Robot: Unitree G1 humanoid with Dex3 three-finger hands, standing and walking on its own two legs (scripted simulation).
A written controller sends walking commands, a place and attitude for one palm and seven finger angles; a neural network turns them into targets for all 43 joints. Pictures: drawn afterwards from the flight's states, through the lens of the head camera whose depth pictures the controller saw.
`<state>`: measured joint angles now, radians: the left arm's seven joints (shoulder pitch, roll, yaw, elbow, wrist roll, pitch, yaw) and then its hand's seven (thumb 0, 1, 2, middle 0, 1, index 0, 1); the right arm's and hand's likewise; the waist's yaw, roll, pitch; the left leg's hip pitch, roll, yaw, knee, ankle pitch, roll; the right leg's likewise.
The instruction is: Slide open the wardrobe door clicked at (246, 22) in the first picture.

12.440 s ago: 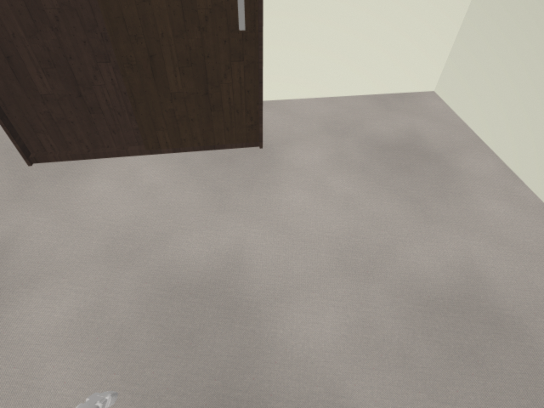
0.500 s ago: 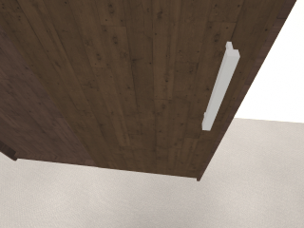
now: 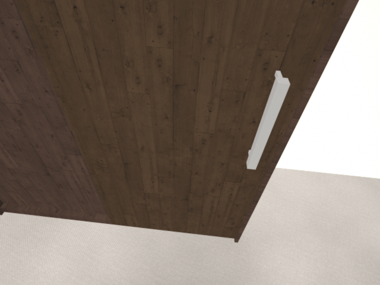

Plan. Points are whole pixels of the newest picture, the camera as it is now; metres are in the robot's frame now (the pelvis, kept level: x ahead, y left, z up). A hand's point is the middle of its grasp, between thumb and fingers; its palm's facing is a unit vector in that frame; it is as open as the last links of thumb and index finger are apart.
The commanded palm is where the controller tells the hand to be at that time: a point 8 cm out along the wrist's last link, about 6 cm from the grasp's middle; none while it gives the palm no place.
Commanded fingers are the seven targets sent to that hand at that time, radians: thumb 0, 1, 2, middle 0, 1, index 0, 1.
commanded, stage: come to a stop and stand still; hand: right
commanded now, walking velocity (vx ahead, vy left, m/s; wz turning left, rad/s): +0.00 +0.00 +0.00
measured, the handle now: (263, 125) +0.51 -0.16 +0.08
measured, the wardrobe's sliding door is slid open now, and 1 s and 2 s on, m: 0.00 0.00 0.00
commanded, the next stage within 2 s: look again from close up in 0.20 s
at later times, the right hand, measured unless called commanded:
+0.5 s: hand out of the picture -0.05 -0.16 -0.17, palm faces +0.06 +0.98 -0.16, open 7.4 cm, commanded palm none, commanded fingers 0.00 -0.90 -0.90 0.20 0.30 0.20 0.30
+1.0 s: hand out of the picture -0.05 -0.16 -0.18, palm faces +0.06 +0.98 -0.16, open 7.4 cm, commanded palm none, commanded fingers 0.00 -0.90 -0.90 0.20 0.30 0.20 0.30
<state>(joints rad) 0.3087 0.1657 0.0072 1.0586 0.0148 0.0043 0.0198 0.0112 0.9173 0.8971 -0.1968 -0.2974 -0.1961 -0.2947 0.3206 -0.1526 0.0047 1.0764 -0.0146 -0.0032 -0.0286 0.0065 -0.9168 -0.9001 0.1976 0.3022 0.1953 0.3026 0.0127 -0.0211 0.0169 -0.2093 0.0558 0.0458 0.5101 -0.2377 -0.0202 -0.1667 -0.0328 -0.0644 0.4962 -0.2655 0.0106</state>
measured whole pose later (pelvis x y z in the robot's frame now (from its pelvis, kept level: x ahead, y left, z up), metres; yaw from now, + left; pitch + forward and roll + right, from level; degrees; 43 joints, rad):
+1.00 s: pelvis -0.03 +0.00 +0.00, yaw -1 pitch -2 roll +0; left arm 0.36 0.12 0.01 1.09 0.02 0.00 0.02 0.00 0.91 0.90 -0.20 -0.30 -0.20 -0.29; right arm 0.37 -0.11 -0.01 1.07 -0.02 -0.01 -0.03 0.01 -0.91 -0.90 0.20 0.30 0.19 0.30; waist 0.00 0.00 0.03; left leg -0.28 0.06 0.05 0.49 -0.18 -0.02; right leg -0.26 -0.02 -0.05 0.50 -0.22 0.00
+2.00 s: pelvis -0.02 +0.00 -0.02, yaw -2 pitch +1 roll -1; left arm 0.25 0.26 0.03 0.74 -0.02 -0.32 0.05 0.02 0.91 0.90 -0.20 -0.30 -0.20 -0.29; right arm 0.34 -0.15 -0.05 0.12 0.19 -0.30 -0.01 0.03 -0.81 -0.85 0.20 0.38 0.20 0.38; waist 0.04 -0.01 -0.06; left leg -0.44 0.07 0.05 0.73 -0.31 -0.01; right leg -0.41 -0.02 -0.04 0.71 -0.33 0.01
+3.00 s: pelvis +0.01 +0.00 -0.03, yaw -3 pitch +4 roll +2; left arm 0.25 0.25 -0.03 0.56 -0.05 -0.28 0.09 0.02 0.90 0.90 -0.20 -0.30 -0.20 -0.30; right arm 0.24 -0.36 -0.39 -0.02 0.38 -0.20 0.36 0.00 0.37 -0.36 0.29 1.12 0.29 1.12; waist -0.01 -0.02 -0.08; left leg -0.48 0.04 0.09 0.80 -0.39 -0.01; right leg -0.50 -0.05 0.01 0.86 -0.44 0.02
